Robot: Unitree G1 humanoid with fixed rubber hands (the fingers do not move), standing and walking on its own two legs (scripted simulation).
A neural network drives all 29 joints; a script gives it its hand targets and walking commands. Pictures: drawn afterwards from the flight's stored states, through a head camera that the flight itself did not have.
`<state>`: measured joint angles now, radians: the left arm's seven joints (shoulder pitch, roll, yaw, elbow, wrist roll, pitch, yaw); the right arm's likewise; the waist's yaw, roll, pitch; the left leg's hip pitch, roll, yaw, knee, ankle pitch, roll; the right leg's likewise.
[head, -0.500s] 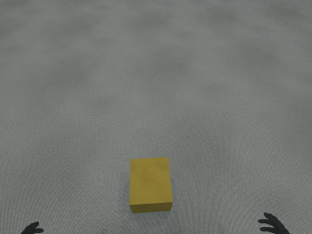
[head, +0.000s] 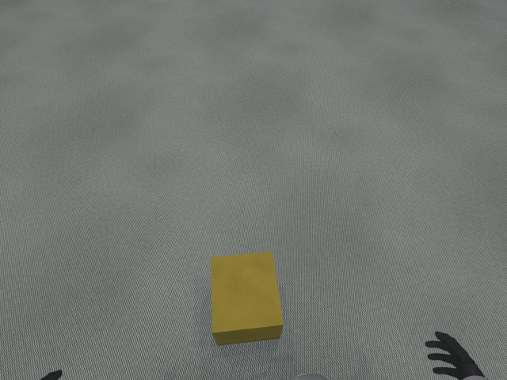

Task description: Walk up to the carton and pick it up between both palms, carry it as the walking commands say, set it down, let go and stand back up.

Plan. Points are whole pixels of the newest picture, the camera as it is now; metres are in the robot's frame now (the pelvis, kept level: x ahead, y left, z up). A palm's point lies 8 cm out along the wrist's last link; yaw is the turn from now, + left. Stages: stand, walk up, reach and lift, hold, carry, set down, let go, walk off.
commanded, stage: walk up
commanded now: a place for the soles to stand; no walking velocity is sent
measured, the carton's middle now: (245, 297) +0.46 +0.03 -0.66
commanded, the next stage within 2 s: reach and lift in 0.62 s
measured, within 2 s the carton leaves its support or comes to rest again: neither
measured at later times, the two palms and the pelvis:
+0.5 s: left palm out of the picture +0.12 +0.33 -0.08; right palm out of the picture +0.12 -0.33 -0.09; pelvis +0.01 +0.00 +0.01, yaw -2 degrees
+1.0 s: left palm (78, 353) +0.19 +0.29 -0.09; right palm (423, 332) +0.20 -0.29 -0.10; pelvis -0.02 -0.02 -0.02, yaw +5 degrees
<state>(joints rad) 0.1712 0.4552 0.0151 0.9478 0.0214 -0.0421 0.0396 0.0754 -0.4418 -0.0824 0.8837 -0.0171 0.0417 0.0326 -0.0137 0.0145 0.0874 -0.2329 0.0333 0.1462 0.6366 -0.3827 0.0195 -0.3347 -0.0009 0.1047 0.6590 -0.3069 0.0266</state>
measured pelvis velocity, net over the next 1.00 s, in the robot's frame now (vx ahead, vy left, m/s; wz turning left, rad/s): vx -0.02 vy -0.02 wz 0.08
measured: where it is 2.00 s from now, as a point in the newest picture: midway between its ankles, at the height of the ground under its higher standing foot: outside the picture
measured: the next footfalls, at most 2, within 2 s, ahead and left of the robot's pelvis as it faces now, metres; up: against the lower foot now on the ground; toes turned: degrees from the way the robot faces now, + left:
none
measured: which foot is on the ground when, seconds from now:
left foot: down 0.00-1.00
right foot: down 0.00-1.00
